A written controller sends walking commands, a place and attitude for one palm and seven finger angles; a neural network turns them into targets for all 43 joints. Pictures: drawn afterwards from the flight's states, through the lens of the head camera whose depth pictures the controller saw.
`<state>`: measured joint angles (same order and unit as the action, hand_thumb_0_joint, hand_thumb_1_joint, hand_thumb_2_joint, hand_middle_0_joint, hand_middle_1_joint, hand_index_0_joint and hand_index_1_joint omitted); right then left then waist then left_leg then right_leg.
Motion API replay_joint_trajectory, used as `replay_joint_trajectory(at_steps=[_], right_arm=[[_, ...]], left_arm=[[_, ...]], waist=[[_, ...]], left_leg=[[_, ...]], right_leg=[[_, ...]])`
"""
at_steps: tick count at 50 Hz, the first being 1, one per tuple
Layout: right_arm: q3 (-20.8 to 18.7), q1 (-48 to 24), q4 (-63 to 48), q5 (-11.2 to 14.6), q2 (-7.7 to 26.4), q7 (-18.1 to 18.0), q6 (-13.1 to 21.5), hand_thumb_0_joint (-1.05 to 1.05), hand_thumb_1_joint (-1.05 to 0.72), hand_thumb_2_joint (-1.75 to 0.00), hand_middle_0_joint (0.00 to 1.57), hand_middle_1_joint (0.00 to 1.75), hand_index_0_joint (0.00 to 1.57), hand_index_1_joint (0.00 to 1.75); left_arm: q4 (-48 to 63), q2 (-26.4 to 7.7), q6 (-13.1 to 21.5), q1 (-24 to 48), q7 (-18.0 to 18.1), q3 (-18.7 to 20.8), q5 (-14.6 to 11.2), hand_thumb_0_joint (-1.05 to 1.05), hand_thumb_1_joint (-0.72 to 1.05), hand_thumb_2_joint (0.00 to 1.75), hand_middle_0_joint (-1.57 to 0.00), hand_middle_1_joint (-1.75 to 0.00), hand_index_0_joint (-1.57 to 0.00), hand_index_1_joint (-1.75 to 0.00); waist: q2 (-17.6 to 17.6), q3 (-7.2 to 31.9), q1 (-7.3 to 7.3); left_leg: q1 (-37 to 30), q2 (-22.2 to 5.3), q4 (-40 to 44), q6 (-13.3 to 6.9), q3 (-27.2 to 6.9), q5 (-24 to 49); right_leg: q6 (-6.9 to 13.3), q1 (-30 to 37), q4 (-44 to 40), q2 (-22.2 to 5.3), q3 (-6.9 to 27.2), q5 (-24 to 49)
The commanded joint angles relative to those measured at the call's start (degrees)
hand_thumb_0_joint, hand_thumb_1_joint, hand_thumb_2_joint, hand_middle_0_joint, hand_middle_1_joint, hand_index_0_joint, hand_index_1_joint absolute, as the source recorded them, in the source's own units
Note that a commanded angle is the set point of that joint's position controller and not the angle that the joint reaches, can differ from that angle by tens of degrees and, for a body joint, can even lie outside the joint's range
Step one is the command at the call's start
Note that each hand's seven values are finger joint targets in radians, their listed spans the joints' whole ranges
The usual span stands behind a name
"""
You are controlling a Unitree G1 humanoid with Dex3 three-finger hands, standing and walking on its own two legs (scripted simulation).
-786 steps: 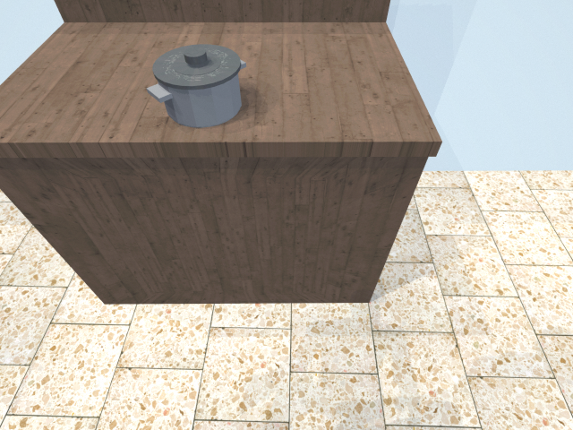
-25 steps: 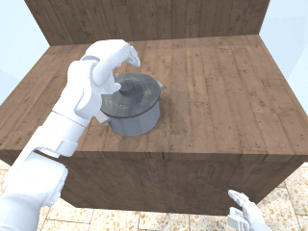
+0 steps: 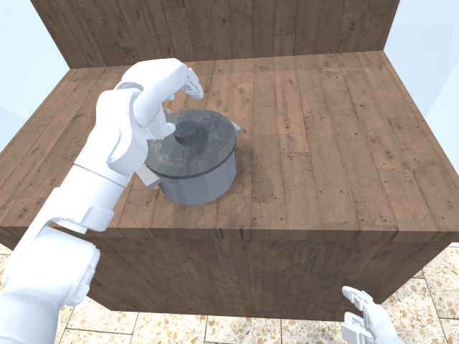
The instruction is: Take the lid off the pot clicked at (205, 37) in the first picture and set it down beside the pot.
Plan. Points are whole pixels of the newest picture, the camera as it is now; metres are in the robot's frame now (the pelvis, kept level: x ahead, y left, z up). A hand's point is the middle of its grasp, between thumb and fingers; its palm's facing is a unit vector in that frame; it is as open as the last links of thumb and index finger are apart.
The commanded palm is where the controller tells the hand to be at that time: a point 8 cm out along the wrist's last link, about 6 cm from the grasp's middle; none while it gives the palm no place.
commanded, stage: move the open hand above the knob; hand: left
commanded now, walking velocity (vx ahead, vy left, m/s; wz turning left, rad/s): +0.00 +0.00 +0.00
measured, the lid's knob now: (186, 132) +0.44 +0.10 +0.14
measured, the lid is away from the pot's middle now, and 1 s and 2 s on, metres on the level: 0.00 0.00 0.00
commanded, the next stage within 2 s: lower the open fingers around the knob in 0.44 s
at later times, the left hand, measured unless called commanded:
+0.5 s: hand (169, 114) +0.41 +0.11 +0.21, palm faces -0.10 -0.08 -0.99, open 10.1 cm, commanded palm +0.38 +0.12 +0.28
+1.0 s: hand (175, 132) +0.40 +0.10 +0.18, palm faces -0.20 -0.08 -0.98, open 10.1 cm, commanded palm +0.38 +0.12 +0.24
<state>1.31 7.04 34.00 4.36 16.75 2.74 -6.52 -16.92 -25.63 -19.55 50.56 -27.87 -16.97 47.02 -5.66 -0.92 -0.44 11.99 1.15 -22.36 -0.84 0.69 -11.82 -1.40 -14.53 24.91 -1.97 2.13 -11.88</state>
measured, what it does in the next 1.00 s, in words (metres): stands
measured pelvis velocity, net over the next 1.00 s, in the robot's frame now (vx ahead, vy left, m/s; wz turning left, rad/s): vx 0.00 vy -0.01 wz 0.00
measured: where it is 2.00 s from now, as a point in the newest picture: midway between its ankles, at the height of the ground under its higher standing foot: outside the picture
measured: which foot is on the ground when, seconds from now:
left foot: down 0.00-1.00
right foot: down 0.00-1.00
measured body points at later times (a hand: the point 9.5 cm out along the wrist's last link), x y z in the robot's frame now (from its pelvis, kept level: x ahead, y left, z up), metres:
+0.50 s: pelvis +0.00 +0.01 +0.00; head +0.02 -0.04 +0.45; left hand +0.41 +0.11 +0.27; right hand +0.20 -0.21 -0.11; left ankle +0.00 +0.12 -0.74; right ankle +0.01 -0.14 -0.74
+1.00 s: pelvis +0.00 -0.01 +0.00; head +0.01 -0.05 +0.45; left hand +0.40 +0.11 +0.24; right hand +0.18 -0.24 -0.11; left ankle +0.00 +0.12 -0.74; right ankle +0.01 -0.14 -0.74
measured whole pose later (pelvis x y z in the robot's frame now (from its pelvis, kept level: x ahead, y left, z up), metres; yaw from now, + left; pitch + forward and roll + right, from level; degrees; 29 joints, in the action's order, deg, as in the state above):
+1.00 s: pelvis +0.00 -0.01 +0.00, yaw +0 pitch +1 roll +1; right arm 1.1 6.7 33.2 4.4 17.0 3.6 -8.7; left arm -12.1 -25.3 -18.4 44.2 -27.5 -17.9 45.1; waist -5.9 -0.8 -0.4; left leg 12.0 0.7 -23.2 -0.4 0.4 -12.0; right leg -1.0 -14.4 25.5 -1.5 1.8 -11.9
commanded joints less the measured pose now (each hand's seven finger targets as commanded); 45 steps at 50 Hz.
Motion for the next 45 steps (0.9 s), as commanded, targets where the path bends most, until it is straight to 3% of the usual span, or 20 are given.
replay_joint_trajectory(at_steps=[1,5,7,8,10,11,15,16,18,21,23,24,26,30,32,33,36,40,42,45], right_arm=[[-2.27,-7.67,-9.94,-0.09,4.63,0.24,3.11,0.0,-0.9,-0.9,0.2,0.3,0.2,0.3],[-2.18,-7.62,-9.67,-0.03,5.06,0.45,2.58,0.0,-0.9,-0.9,0.2,0.3,0.2,0.3],[-2.06,-7.69,-9.41,0.25,4.59,0.52,2.31,0.0,-0.9,-0.9,0.2,0.3,0.2,0.3],[-2.19,-7.56,-9.28,0.21,4.81,0.46,2.28,0.0,-0.9,-0.9,0.2,0.3,0.2,0.3],[-2.15,-8.23,-9.91,0.13,4.54,0.66,2.81,0.0,-0.9,-0.9,0.2,0.3,0.2,0.3],[-2.14,-8.35,-9.72,0.1,4.32,0.71,2.81,0.0,-0.9,-0.9,0.2,0.3,0.2,0.3],[-2.02,-8.33,-9.46,-0.12,4.49,0.99,2.66,0.0,-0.9,-0.9,0.2,0.3,0.2,0.3],[-1.88,-9.15,-9.66,-0.08,4.08,1.18,2.48,0.0,-0.9,-0.9,0.2,0.3,0.2,0.3],[-1.94,-8.6,-9.13,-0.14,4.53,1.23,1.83,0.0,-0.9,-0.9,0.2,0.3,0.2,0.3],[-1.92,-9.67,-10.27,0.04,3.97,1.72,1.58,0.0,-0.9,-0.9,0.2,0.3,0.2,0.3],[-1.76,-9.52,-9.92,0.04,4.34,1.57,0.88,0.0,-0.9,-0.9,0.2,0.3,0.2,0.3],[-1.66,-10.53,-10.39,0.16,4.38,1.75,1.09,0.0,-0.9,-0.9,0.2,0.3,0.2,0.3],[-1.59,-9.86,-10.09,0.19,3.97,1.53,1.03,0.0,-0.9,-0.9,0.2,0.3,0.2,0.3],[-1.8,-9.4,-10.39,-0.33,4.44,1.27,1.08,0.0,-0.9,-0.9,0.2,0.3,0.2,0.3],[-1.72,-9.24,-9.96,-0.02,4.3,1.3,0.27,0.0,-0.9,-0.9,0.2,0.3,0.2,0.3],[-1.72,-9.1,-9.95,0.13,4.58,1.23,0.02,0.0,-0.9,-0.9,0.2,0.3,0.2,0.3],[-1.91,-9.47,-10.7,0.14,4.36,1.2,0.18,0.0,-0.9,-0.9,0.2,0.3,0.2,0.3],[-1.92,-8.71,-10.46,-0.25,4.7,0.73,0.63,0.0,-0.9,-0.9,0.2,0.3,0.2,0.3],[-1.8,-8.82,-10.35,-0.05,4.47,0.69,0.4,0.0,-0.9,-0.9,0.2,0.3,0.2,0.3],[-2.15,-8.23,-10.22,0.01,4.79,0.8,0.58,0.0,-0.9,-0.9,0.2,0.3,0.2,0.3]], left_arm=[[12.59,-11.92,0.33,28.18,2.3,7.92,1.86,0.0,-0.35,1.55,-0.85,-0.08,-0.85,-0.08],[12.63,-13.0,-0.04,25.65,2.0,9.29,1.52,0.0,-0.35,1.55,-0.85,-0.08,-0.85,-0.08],[11.2,-8.27,-0.43,26.4,1.9,5.09,1.3,0.0,-0.35,1.55,-0.85,-0.08,-0.85,-0.08],[11.72,-10.12,-0.44,26.82,2.08,6.76,1.5,0.0,-0.35,1.55,-0.85,-0.08,-0.85,-0.08],[16.03,-9.91,0.39,28.69,2.34,6.26,1.08,0.0,-0.35,1.55,-0.85,-0.08,-0.85,-0.08],[15.32,-8.96,0.12,28.29,2.46,5.35,1.25,0.0,-0.35,1.55,-0.85,-0.08,-0.85,-0.08],[16.67,-11.98,0.44,27.69,3.44,8.73,1.25,0.0,-0.35,1.55,-0.85,-0.08,-0.85,-0.08],[15.69,-9.53,0.21,26.66,3.38,6.6,1.14,0.0,-0.35,1.55,-0.85,-0.08,-0.85,-0.08],[12.8,-10.45,-0.34,23.41,3.6,8.09,1.35,0.0,-0.35,1.55,-0.85,-0.08,-0.85,-0.08],[17.6,-8.23,0.59,24.01,3.76,6.01,0.83,0.0,-0.35,1.55,-0.85,-0.08,-0.85,-0.08],[15.92,-10.77,0.11,22.86,4.08,7.96,1.23,0.0,-0.35,1.55,-0.85,-0.08,-0.85,-0.08],[17.99,-9.12,0.67,24.0,4.11,6.69,0.48,0.0,-0.35,1.55,-0.85,-0.08,-0.85,-0.08],[16.65,-8.47,0.5,24.74,4.38,5.66,0.76,0.0,-0.35,1.55,-0.85,-0.08,-0.85,-0.08],[18.72,-12.61,1.21,23.67,3.36,9.32,-0.23,0.0,-0.35,1.55,-0.85,-0.08,-0.85,-0.08],[14.01,-8.71,0.63,21.04,2.64,6.21,-0.45,0.0,-0.35,1.55,-0.85,-0.08,-0.85,-0.08],[13.67,-9.24,0.62,21.11,2.59,6.57,-0.52,0.0,-0.35,1.55,-0.85,-0.08,-0.85,-0.08],[15.39,-8.41,1.15,21.19,2.47,5.83,-0.88,0.0,-0.35,1.55,-0.85,-0.08,-0.85,-0.08],[16.73,-13.83,1.52,23.4,3.09,10.01,-0.17,0.0,-0.35,1.55,-0.85,-0.08,-0.85,-0.08],[13.86,-11.03,1.14,21.74,2.89,7.74,-0.27,0.0,-0.35,1.55,-0.85,-0.08,-0.85,-0.08],[14.52,-10.45,1.49,20.27,2.84,7.64,-0.43,0.0,-0.35,1.55,-0.85,-0.08,-0.85,-0.08]], waist=[[7.66,24.64,-0.7],[7.97,23.39,-0.78],[8.18,19.84,0.08],[8.46,19.91,-0.26],[6.13,23.78,-0.37],[6.06,23.56,-0.23],[7.52,25.01,-1.05],[7.8,23.54,-0.91],[8.97,20.95,-1.25],[7.97,23.23,-1.1],[8.27,21.16,-1.2],[6.76,21.74,-0.89],[8.13,20.93,-0.64],[7.5,25.34,-1.2],[9.95,20.16,-0.52],[9.83,19.02,-0.5],[9.32,20.53,-0.44],[7.83,23.69,-0.94],[9.07,20.92,-0.61],[8.29,21.65,-0.55]], left_leg=[[-8.06,2.04,0.25,-2.8,1.6,16.24],[-7.55,1.92,0.4,-2.6,1.48,17.54],[-7.11,1.76,0.92,-2.38,1.26,14.79],[-7.21,1.62,0.9,-2.3,1.15,14.54],[-9.2,1.93,0.35,-2.45,0.73,16.19],[-9.39,1.8,0.08,-2.43,0.67,17.01],[-8.89,1.56,0.29,-2.27,0.68,18.16],[-8.09,1.59,0.25,-2.15,0.7,17.89],[-6.4,1.31,0.76,-1.96,1.08,16.1],[-7.43,1.36,0.17,-1.98,1.0,17.35],[-6.08,1.13,0.69,-1.8,1.26,15.09],[-6.62,1.18,0.2,-1.86,0.94,15.54],[-6.42,1.21,0.57,-1.79,0.94,14.38],[-7.09,1.64,0.01,-2.16,1.14,16.06],[-5.01,1.43,0.57,-1.97,1.59,13.11],[-4.61,1.3,1.06,-1.83,1.51,11.53],[-5.54,1.67,0.57,-2.17,1.56,11.57],[-6.15,1.76,0.43,-2.32,1.41,13.4],[-5.09,1.63,0.78,-2.18,1.63,12.38],[-6.28,1.75,0.58,-2.28,1.69,12.83]], right_leg=[[3.12,10.18,-1.11,2.9,-3.66,17.86],[3.24,10.13,-1.21,3.05,-3.99,18.88],[3.16,7.18,-1.73,3.24,-4.74,15.5],[3.25,7.32,-1.62,3.4,-4.74,14.92],[3.53,8.46,-1.02,3.4,-4.54,15.66],[3.61,8.06,-0.83,3.44,-4.66,16.18],[3.73,9.79,-0.64,3.38,-4.39,17.31],[3.72,9.14,-0.55,3.35,-4.59,17.16],[3.64,8.25,-1.04,3.26,-4.74,15.88],[3.76,8.81,-0.48,3.25,-4.75,16.27],[3.68,7.96,-0.94,3.24,-4.73,14.38],[3.94,7.62,-0.86,3.25,-4.86,14.32],[3.72,7.31,-0.9,3.41,-4.88,13.33],[3.7,10.09,-0.44,2.96,-3.98,16.32],[3.28,7.66,-1.28,2.93,-4.42,14.36],[3.27,7.03,-1.54,3.01,-4.61,12.58],[3.27,7.67,-1.52,3.05,-4.38,12.75],[3.37,10.47,-1.09,3.07,-3.49,15.3],[3.09,9.25,-1.47,3.0,-3.75,14.59],[3.22,9.2,-1.53,3.16,-3.83,14.91]])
